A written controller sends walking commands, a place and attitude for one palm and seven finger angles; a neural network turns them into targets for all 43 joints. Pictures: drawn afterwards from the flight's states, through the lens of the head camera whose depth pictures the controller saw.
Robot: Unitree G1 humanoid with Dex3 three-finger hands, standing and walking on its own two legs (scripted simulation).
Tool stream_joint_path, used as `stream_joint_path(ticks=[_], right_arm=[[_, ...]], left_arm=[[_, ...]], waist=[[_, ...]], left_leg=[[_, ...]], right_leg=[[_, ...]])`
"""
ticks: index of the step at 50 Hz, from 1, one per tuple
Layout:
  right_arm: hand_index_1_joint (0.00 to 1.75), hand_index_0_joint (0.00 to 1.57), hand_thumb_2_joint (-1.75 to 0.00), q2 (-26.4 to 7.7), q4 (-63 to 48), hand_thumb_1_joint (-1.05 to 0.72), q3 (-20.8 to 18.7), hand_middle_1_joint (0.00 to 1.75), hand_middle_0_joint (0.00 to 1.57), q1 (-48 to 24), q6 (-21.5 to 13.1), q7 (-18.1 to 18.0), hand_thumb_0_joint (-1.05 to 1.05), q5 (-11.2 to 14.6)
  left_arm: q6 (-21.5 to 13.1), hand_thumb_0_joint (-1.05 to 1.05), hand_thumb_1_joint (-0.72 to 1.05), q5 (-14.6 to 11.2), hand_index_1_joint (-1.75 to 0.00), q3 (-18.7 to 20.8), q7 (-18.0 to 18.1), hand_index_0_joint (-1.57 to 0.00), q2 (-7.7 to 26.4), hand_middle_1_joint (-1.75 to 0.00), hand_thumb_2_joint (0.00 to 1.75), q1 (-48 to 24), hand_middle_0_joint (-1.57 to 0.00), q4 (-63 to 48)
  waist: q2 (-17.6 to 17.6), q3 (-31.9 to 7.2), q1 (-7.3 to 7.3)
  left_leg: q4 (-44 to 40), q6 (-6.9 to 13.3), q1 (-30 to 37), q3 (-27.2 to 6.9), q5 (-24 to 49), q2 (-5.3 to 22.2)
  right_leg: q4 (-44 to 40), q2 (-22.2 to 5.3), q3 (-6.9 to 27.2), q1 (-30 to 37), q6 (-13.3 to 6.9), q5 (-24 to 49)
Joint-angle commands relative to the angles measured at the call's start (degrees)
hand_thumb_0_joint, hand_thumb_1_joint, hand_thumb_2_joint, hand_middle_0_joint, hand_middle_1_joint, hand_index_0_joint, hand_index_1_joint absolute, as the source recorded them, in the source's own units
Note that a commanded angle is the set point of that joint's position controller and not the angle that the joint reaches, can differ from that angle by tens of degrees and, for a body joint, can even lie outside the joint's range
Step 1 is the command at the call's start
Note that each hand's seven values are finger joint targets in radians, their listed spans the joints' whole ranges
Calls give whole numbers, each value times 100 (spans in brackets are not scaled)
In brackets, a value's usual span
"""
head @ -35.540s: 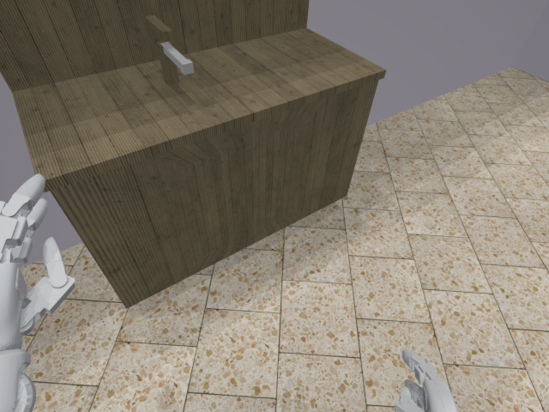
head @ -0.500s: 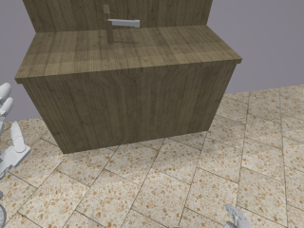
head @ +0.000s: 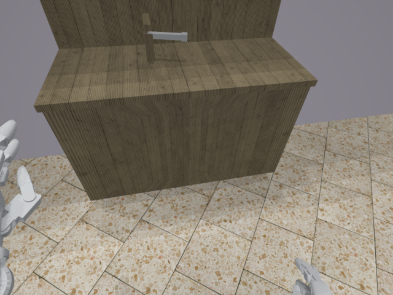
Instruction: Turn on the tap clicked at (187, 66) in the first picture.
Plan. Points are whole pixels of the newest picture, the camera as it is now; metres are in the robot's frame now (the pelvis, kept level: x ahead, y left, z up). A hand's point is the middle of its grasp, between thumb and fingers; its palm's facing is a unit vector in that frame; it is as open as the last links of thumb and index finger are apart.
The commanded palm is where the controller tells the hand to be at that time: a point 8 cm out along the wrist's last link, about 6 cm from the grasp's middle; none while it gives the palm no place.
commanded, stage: stand and check the lever's angle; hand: left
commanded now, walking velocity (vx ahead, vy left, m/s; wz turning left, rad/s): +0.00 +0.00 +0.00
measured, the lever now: (184, 36) +1.06 +0.10 +0.08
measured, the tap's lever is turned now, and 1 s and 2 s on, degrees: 75 75 75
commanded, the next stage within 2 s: stand and wait in 0.20 s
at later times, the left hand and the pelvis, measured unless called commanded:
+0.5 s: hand (46, 180) +0.25 +0.25 +0.17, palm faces +0.40 -0.86 -0.32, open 7.4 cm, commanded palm +0.20 +0.29 +0.19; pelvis +0.03 +0.01 +0.01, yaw -1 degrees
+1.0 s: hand (42, 182) +0.24 +0.26 +0.17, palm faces +0.39 -0.86 -0.33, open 7.4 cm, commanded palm +0.20 +0.30 +0.19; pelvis +0.03 +0.02 +0.01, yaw -1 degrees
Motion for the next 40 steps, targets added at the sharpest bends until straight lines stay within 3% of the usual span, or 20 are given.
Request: stream_joint_path(ticks=[1, 2, 3, 4, 5, 6, 7, 8, 10, 11, 12, 15, 17, 23, 27, 28, 40], right_arm=[[30, 20, -90, -761, -891, -90, -166, 30, 20, -751, -350, 50, 0, -14], [30, 20, -90, -748, -950, -90, -195, 30, 20, -820, -340, 51, 0, -38], [30, 20, -90, -744, -960, -90, -191, 30, 20, -858, -325, 69, 0, -58], [30, 20, -90, -646, -879, -90, -229, 30, 20, -726, -302, 115, 0, -13], [30, 20, -90, -675, -886, -90, -280, 30, 20, -718, -286, 108, 0, -6], [30, 20, -90, -662, -903, -90, -244, 30, 20, -712, -266, 109, 0, -21], [30, 20, -90, -642, -895, -90, -215, 30, 20, -710, -236, 90, 0, -33], [30, 20, -90, -701, -924, -90, -214, 30, 20, -773, -216, 50, 0, -25], [30, 20, -90, -708, -980, -90, -195, 30, 20, -878, -191, -7, 0, -44], [30, 20, -90, -704, -1007, -90, -176, 30, 20, -936, -166, -18, 0, -35], [30, 20, -90, -688, -1009, -90, -180, 30, 20, -960, -150, -32, 0, -17], [30, 20, -90, -738, -1028, -90, -221, 30, 20, -915, -157, -35, 0, 3], [30, 20, -90, -771, -1063, -90, -243, 30, 20, -902, -147, -22, 0, -7], [30, 20, -90, -762, -1116, -90, -213, 30, 20, -985, -78, -17, 0, -32], [30, 20, -90, -746, -1145, -90, -212, 30, 20, -979, -20, -18, 0, -43], [30, 20, -90, -737, -1157, -90, -203, 30, 20, -997, -13, -26, 0, -27], [30, 20, -90, -734, -1110, -90, -185, 30, 20, -974, 34, -29, 0, -41]], left_arm=[[-380, 0, 90, 70, -30, 302, 1, -20, 710, -30, 90, -389, -20, -1110], [-430, 0, 90, 74, -30, 402, -13, -20, 839, -30, 90, -430, -20, -1151], [-433, 0, 90, 69, -30, 458, -38, -20, 862, -30, 90, -329, -20, -1031], [-467, 0, 90, 46, -30, 487, -30, -20, 948, -30, 90, -513, -20, -1346], [-451, 0, 90, 6, -30, 588, -4, -20, 1041, -30, 90, -358, -20, -1397], [-468, 0, 90, -13, -30, 654, 23, -20, 1086, -30, 90, -300, -20, -1498], [-500, 0, 90, -24, -30, 692, 45, -20, 1086, -30, 90, -252, -20, -1568], [-498, 0, 90, -22, -30, 677, 57, -20, 1033, -30, 90, -128, -20, -1503], [-535, 0, 90, -25, -30, 571, 90, -20, 884, -30, 90, -21, -20, -1403], [-536, 0, 90, -16, -30, 538, 92, -20, 851, -30, 90, -115, -20, -1302], [-533, 0, 90, -5, -30, 522, 95, -20, 832, -30, 90, -158, -20, -1161], [-533, 0, 90, -15, -30, 375, 53, -20, 720, -30, 90, -276, -20, -975], [-555, 0, 90, -13, -30, 330, 45, -20, 716, -30, 90, -361, -20, -1131], [-545, 0, 90, -11, -30, 362, 62, -20, 796, -30, 90, -294, -20, -1153], [-577, 0, 90, -21, -30, 404, 86, -20, 819, -30, 90, -330, -20, -1252], [-554, 0, 90, -25, -30, 360, 71, -20, 769, -30, 90, -267, -20, -1160], [-542, 0, 90, -28, -30, 309, 56, -20, 763, -30, 90, -338, -20, -1101]], waist=[[408, -139, 101], [-99, -142, 65], [-177, -17, 0], [-511, -282, 19], [-769, -275, 69], [-597, -408, 48], [-377, -563, 28], [122, -576, 18], [673, -632, 56], [836, -558, 88], [701, -550, 110], [296, -555, 88], [366, -681, 85], [503, -508, 91], [627, -683, 108], [651, -558, 85], [359, -597, 99]], left_leg=[[-641, 426, -725, -723, 161, 792], [-106, 284, -954, -485, -245, 438], [265, 172, -1104, -407, -442, 190], [598, 101, -893, -320, -615, 61], [655, 84, -776, -332, -334, 77], [386, 83, -620, -370, -105, 127], [-123, 108, -293, -414, 109, 173], [-620, 129, 4, -487, 461, 268], [-969, 273, 555, -818, 1526, 645], [-1082, 307, 497, -993, 1727, 787], [-1085, 315, 398, -1012, 1739, 833], [-908, 234, 383, -793, 1736, 696], [-874, 193, 501, -725, 1857, 661], [-948, 144, 332, -699, 1608, 594], [-984, 120, 495, -692, 2029, 643], [-1006, 96, 468, -712, 2050, 640], [-1102, 84, 441, -683, 1711, 620]], right_leg=[[-2329, -231, 3, 1395, -23, 1099], [-2659, -653, 815, 1391, -257, 956], [-2990, -1199, 1662, 1164, -553, 652], [-3222, -1492, 2187, 1063, -761, -88], [-3298, -1617, 2309, 1078, -929, 250], [-3101, -1631, 2061, 1212, -964, 829], [-2815, -1514, 1657, 1242, -853, 1189], [-2478, -1272, 1288, 1193, -684, 1392], [-1955, -585, 550, 960, -261, 1810], [-1846, -443, 311, 946, -140, 1835], [-1891, -397, 221, 1067, -87, 1884], [-2083, -495, 369, 1272, -138, 2303], [-2072, -548, 418, 1369, -173, 2514], [-2253, -618, 538, 1408, -237, 2487], [-2142, -560, 426, 1497, -209, 2686], [-2154, -558, 394, 1429, -216, 2677], [-2293, -569, 431, 1484, -191, 2527]])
